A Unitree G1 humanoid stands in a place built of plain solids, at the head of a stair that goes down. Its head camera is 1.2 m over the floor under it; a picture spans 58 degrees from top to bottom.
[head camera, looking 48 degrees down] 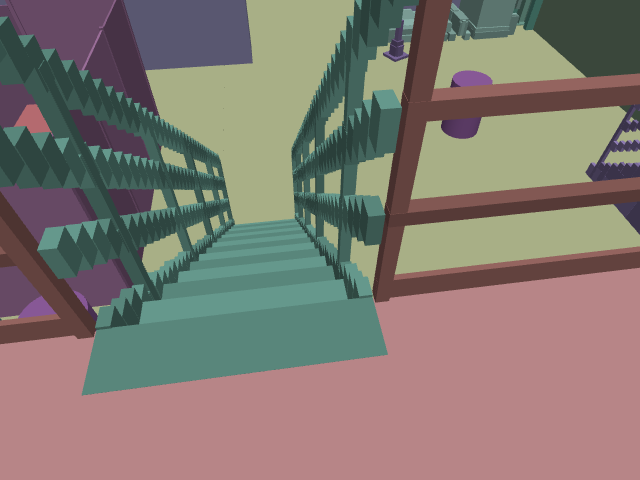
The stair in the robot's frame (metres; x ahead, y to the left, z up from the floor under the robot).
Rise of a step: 0.21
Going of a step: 0.24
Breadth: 0.89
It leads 8 degrees to the left of straight ahead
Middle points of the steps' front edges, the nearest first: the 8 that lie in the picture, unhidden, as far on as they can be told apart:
0.77 0.26 0.00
1.00 0.30 -0.21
1.24 0.33 -0.42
1.48 0.37 -0.64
1.72 0.40 -0.85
1.96 0.43 -1.06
2.21 0.47 -1.27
2.44 0.50 -1.49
